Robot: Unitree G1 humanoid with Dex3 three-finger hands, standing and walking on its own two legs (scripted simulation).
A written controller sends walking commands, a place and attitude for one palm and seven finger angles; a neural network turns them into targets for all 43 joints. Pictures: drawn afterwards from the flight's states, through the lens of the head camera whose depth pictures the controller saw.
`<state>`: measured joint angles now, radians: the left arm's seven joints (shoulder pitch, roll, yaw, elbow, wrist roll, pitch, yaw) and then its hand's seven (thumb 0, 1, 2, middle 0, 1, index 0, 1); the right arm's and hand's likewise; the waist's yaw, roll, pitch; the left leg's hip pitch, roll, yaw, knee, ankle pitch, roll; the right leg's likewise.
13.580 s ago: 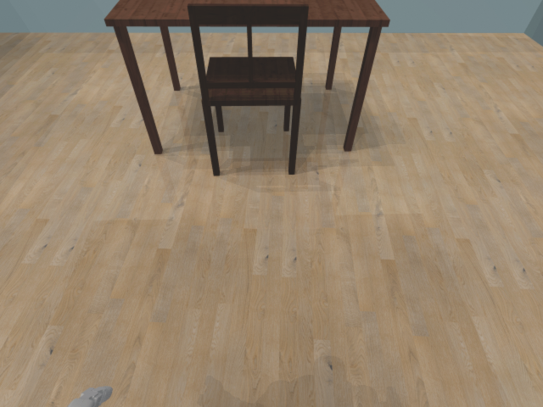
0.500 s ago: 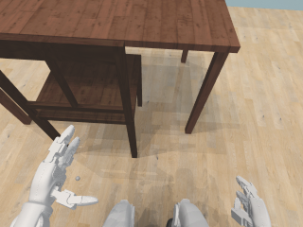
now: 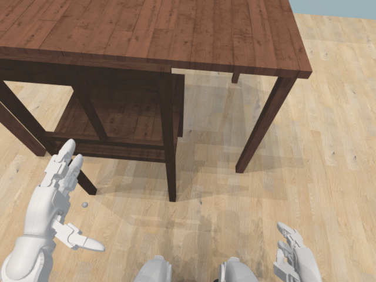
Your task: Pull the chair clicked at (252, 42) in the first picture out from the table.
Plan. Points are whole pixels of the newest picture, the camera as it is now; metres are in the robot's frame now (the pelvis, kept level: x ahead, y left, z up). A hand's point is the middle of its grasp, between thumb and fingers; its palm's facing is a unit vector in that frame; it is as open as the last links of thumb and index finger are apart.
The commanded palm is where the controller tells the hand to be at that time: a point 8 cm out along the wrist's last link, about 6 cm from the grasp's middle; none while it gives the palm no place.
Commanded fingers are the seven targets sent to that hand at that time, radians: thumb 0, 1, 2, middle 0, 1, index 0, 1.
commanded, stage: raise the hand toward the chair's back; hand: left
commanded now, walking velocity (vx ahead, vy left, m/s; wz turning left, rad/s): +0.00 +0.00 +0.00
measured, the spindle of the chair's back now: (92, 115) +0.51 +0.30 -0.03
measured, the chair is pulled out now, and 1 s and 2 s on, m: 0.00 0.00 0.00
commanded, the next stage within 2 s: aim the fingers beside a spindle in 0.46 s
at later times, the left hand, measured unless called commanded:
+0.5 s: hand (100, 210) +0.24 +0.18 +0.04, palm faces -0.03 -1.00 -0.06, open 16.9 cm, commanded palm +0.22 +0.24 +0.05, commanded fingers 0.00 -0.50 0.30 -0.06 -0.08 -0.06 -0.08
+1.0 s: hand (126, 193) +0.28 +0.14 +0.03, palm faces -0.03 -1.00 -0.05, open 16.9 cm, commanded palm +0.25 +0.20 +0.03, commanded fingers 0.00 -0.50 0.30 -0.06 -0.08 -0.06 -0.08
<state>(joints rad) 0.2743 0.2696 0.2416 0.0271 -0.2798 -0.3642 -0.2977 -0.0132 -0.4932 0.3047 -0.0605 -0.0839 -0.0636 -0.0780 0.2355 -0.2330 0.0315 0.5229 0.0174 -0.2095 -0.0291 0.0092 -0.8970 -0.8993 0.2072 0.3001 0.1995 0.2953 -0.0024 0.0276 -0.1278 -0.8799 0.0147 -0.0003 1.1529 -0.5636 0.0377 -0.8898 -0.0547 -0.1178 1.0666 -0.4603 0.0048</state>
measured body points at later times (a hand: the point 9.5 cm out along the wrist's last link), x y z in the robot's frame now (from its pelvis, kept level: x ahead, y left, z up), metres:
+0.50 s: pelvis +0.00 -0.02 +0.00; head +0.08 -0.01 +0.44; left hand +0.24 +0.24 +0.05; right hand +0.18 -0.25 -0.08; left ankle +0.00 +0.09 -0.66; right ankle +0.03 -0.13 -0.66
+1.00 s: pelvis -0.01 -0.03 -0.01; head +0.08 -0.04 +0.43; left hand +0.27 +0.20 +0.04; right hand +0.15 -0.28 -0.10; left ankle +0.00 +0.09 -0.66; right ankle +0.03 -0.13 -0.66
